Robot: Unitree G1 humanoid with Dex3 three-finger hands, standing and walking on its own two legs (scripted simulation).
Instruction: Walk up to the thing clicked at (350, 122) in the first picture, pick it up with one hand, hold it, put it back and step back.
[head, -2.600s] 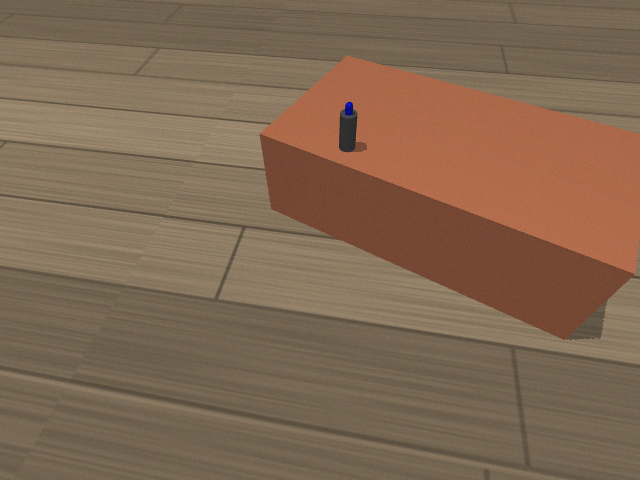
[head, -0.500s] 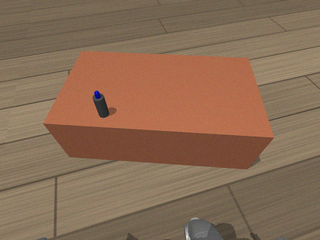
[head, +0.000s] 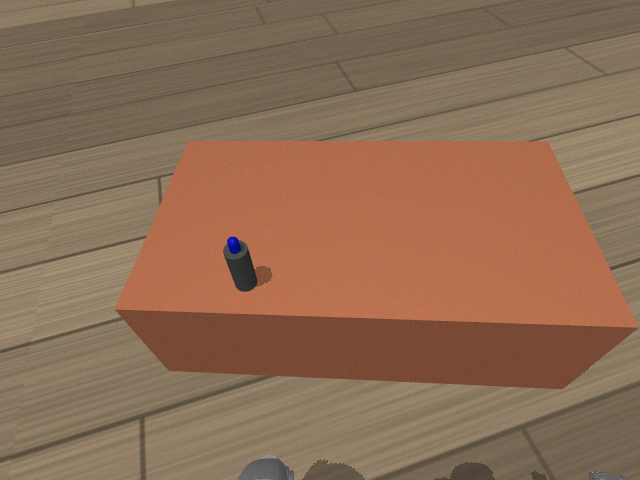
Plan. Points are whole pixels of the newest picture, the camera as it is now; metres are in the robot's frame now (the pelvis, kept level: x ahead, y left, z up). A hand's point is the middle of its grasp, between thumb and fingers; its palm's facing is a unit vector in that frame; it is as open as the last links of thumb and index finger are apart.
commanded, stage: walk up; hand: left
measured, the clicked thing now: (239, 262) +0.61 +0.23 -0.27
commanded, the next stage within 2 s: stand in 1.78 s
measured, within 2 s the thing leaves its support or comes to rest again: neither
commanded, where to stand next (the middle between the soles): +0.19 +0.04 m, yaw -3 degrees
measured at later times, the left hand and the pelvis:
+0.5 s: hand (135, 406) +0.24 +0.31 -0.13, palm faces -0.14 -0.92 -0.36, open 7.3 cm; pelvis +0.10 +0.07 +0.01, yaw -5 degrees
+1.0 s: hand (135, 414) +0.23 +0.30 -0.12, palm faces -0.09 -0.94 -0.33, open 7.3 cm; pelvis +0.12 +0.06 +0.03, yaw -6 degrees
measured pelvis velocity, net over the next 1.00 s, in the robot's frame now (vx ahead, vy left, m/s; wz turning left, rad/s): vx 0.12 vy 0.06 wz -0.10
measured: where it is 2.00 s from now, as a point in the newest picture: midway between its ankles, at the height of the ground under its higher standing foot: outside the picture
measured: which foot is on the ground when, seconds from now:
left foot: down 0.00-1.00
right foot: down 0.00-0.02, up 0.04-0.42, down 0.44-1.00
